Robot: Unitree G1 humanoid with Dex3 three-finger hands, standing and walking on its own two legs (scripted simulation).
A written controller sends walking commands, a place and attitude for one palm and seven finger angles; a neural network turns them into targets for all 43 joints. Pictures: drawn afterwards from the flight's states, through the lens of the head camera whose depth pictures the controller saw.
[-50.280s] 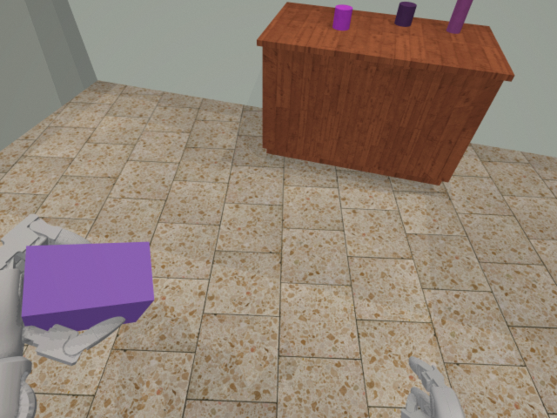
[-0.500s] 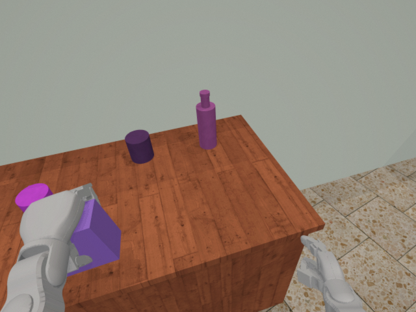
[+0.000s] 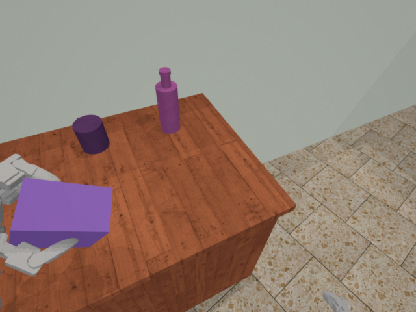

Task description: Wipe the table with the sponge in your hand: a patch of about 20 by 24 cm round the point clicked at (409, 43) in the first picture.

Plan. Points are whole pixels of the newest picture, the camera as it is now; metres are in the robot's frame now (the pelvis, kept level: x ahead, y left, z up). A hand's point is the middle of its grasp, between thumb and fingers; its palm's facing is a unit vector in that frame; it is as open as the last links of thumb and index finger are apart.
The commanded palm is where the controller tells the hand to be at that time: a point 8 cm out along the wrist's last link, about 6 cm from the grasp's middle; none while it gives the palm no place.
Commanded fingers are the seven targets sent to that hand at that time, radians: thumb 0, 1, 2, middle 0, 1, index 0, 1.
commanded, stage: step back with the hand held close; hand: left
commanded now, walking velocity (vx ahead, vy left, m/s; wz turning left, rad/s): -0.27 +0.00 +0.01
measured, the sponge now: (74, 218) +0.22 +0.21 +0.14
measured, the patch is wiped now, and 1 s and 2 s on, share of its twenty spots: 1.00 1.00 1.00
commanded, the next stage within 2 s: stop stepping back and stand still in 0.96 s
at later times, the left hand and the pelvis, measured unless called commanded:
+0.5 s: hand (5, 250) +0.16 +0.26 +0.17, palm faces +0.42 -0.85 -0.32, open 10.5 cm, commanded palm +0.11 +0.28 +0.18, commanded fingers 0.00 0.10 1.30 -1.20 -1.60 -1.20 -1.60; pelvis -0.06 +0.01 +0.00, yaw -2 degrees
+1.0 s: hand out of the picture +0.04 +0.25 +0.14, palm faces +0.32 -0.88 -0.35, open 10.5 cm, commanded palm -0.02 +0.28 +0.18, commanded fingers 0.00 0.10 1.30 -1.20 -1.60 -1.20 -1.60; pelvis -0.19 +0.01 +0.00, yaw -3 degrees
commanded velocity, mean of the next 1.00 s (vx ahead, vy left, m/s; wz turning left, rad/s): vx -0.36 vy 0.00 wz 0.02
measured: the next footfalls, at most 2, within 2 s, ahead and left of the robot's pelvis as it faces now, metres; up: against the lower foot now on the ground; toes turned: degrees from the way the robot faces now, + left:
right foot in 0.56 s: -0.06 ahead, -0.16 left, +0.00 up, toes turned +0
left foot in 0.82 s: -0.11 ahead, +0.10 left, +0.00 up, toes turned -1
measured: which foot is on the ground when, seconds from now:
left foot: down 0.00-0.64, up 0.66-0.80, down 0.82-1.00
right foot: down 0.00-0.26, up 0.28-0.54, down 0.56-0.84, up 0.86-1.00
